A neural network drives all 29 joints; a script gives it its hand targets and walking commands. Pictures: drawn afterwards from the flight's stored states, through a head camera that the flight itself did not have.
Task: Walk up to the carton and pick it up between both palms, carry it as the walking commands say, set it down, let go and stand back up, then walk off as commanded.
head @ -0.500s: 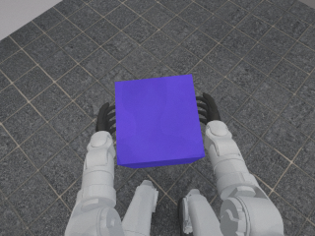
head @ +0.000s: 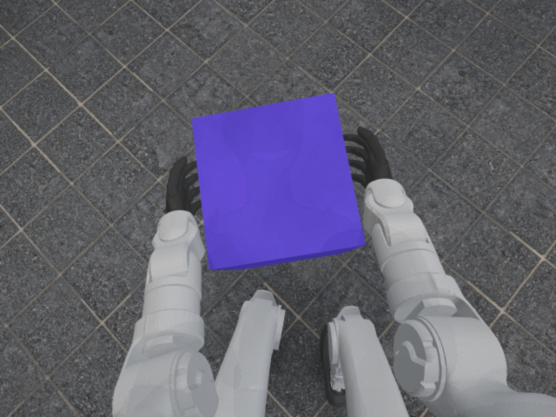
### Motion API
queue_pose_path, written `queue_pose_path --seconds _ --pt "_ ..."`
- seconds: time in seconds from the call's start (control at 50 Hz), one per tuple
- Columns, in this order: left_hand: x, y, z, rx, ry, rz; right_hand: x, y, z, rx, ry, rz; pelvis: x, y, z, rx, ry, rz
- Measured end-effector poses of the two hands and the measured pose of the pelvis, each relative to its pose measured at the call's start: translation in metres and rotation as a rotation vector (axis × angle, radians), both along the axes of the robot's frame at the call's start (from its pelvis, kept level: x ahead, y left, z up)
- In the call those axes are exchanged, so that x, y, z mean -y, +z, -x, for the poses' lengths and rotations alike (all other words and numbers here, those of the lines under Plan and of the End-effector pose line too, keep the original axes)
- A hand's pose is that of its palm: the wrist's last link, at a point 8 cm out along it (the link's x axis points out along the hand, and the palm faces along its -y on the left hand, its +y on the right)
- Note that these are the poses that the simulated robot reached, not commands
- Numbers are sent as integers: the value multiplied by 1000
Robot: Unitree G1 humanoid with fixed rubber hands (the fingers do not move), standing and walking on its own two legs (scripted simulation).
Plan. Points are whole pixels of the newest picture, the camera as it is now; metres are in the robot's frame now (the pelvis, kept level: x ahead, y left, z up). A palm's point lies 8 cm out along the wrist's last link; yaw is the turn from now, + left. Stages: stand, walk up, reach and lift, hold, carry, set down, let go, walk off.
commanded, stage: set down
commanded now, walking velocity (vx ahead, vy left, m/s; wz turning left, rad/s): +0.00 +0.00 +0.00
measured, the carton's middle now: (279, 197) +0.42 +0.08 -0.16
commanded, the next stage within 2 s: none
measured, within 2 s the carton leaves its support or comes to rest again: neither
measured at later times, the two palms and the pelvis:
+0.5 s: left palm (189, 205) +0.40 +0.24 -0.17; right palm (356, 177) +0.48 -0.04 -0.16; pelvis -0.03 -0.01 -0.07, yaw +0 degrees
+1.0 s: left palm (202, 206) +0.42 +0.25 -0.29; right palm (340, 181) +0.50 -0.03 -0.27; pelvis -0.06 +0.00 -0.13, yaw -1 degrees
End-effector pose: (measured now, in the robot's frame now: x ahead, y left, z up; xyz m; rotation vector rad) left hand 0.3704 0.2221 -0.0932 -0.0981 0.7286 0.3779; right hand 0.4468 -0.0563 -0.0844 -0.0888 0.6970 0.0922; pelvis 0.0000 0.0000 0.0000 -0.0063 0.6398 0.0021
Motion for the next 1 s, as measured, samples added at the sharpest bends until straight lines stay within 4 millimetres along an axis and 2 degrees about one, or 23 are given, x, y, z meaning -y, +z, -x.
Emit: queue_pose_path --seconds 0.26,0.52,0.8,0.9,1.0 --pt "-5 -42 -11 4 9 4 -5 -45 -12 -1 -8 -18 13 -39 15 -41 -7 -9" --pt "-16 -80 -27 -11 2 10 -17 -78 -30 -11 0 5 9 -74 28 -65 -10 -3" --pt "-22 -137 -44 -20 -5 12 -23 -134 -46 -19 -2 10 0 -109 38 -46 -15 6" --pt "-25 -160 -49 -6 -3 2 -26 -158 -53 -4 -1 -1 0 -119 47 31 -17 -1" --pt "-27 -194 -52 24 5 7 -29 -189 -57 23 1 -6 3 -127 60 151 -20 -11"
